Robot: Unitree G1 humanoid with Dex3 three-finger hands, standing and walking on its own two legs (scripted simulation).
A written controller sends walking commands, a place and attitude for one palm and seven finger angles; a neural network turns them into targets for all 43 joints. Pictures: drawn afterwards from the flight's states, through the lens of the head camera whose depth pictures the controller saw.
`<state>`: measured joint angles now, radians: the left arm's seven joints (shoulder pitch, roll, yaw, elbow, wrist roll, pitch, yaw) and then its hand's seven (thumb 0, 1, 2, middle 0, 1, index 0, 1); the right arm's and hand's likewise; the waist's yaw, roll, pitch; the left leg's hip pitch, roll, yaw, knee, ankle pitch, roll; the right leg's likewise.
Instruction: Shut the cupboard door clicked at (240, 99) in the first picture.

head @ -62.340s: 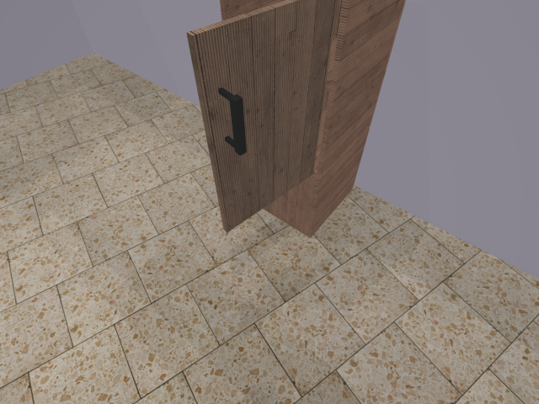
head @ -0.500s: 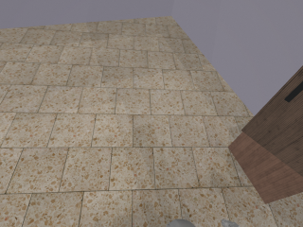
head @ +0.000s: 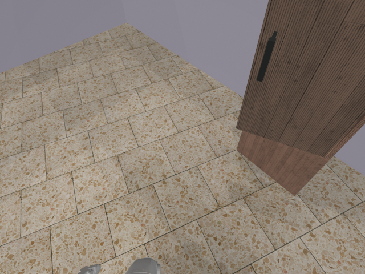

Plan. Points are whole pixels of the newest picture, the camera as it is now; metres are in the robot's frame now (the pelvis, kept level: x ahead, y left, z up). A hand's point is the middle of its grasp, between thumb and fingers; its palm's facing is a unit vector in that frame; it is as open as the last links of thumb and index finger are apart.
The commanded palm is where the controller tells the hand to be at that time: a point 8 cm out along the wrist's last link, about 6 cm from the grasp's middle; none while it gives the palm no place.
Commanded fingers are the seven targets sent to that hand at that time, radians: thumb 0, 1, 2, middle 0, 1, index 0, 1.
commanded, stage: turn to face it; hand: left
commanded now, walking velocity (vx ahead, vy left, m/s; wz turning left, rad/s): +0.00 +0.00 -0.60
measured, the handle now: (267, 57) +0.72 -0.23 +0.06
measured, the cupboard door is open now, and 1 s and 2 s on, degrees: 23 23 23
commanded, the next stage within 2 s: take the last steps up to it in 0.58 s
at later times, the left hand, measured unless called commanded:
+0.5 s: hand (93, 271) +0.15 +0.24 -0.17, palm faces -0.23 -0.95 -0.21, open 7.4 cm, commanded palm none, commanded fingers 0.00 0.90 0.90 -0.20 -0.30 -0.20 -0.30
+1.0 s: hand (127, 268) +0.16 +0.16 -0.18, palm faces -0.36 -0.92 -0.15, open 7.3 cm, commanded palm none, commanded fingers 0.00 0.90 0.90 -0.20 -0.30 -0.20 -0.30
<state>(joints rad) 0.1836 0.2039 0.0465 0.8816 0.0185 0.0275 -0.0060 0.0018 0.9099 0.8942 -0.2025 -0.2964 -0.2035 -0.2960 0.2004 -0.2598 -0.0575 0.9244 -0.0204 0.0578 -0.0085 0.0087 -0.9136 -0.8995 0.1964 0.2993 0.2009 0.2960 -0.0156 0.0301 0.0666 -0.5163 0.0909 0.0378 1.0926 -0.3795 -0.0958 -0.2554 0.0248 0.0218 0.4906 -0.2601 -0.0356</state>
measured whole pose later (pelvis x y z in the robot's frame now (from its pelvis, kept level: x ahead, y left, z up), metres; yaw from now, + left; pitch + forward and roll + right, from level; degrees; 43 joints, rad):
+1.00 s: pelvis +0.05 +0.01 -0.01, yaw -23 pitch +1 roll -2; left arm 0.27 0.19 0.05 1.00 0.03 0.01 -0.02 0.00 0.91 0.89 -0.20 -0.30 -0.20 -0.30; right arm 0.29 -0.20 -0.05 0.98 -0.04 0.00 0.00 0.01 -0.91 -0.90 0.20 0.30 0.20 0.30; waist -0.01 -0.02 -0.01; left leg -0.32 0.08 0.10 0.62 -0.34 -0.05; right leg -0.16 0.03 -0.01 0.48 -0.33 -0.03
